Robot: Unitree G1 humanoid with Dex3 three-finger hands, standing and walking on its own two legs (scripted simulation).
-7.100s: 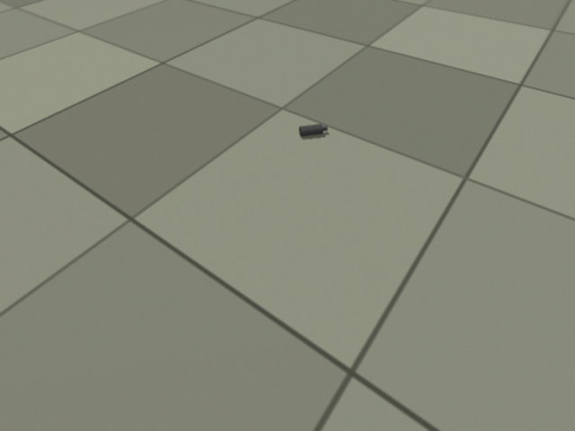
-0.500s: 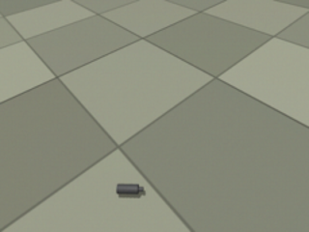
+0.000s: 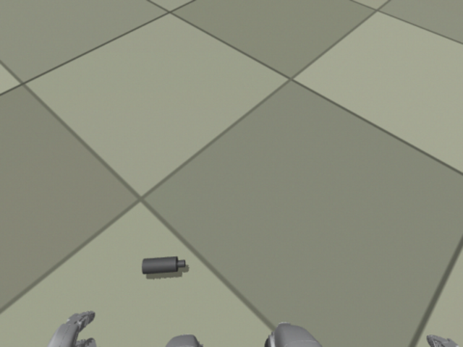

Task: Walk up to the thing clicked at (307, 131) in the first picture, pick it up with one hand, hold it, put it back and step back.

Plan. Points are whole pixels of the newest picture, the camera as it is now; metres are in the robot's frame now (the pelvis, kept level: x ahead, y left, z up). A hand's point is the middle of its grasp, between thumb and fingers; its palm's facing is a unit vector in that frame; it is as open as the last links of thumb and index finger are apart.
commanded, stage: walk up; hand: left
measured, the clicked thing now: (164, 264) +0.44 +0.30 -0.71
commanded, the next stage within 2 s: stand in 1.28 s
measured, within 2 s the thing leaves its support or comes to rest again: neither
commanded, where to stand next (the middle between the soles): +0.03 +0.01 m, yaw +2 degrees
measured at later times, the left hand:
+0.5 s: hand out of the picture +0.03 +0.31 -0.14, palm faces +0.07 -0.90 -0.43, open 7.4 cm
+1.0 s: hand out of the picture +0.02 +0.25 -0.10, palm faces +0.03 -0.87 -0.50, open 7.4 cm
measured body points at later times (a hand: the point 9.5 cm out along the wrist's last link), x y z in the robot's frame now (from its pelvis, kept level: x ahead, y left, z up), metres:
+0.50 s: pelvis -0.05 +0.02 +0.00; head -0.01 +0.03 +0.45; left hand +0.03 +0.36 -0.11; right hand +0.04 -0.29 -0.11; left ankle -0.05 +0.13 -0.71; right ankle -0.02 -0.13 -0.67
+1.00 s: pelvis -0.03 -0.04 +0.02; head -0.01 -0.08 +0.46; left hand +0.01 +0.29 -0.07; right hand +0.05 -0.37 -0.12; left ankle -0.01 +0.13 -0.64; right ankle -0.01 -0.15 -0.71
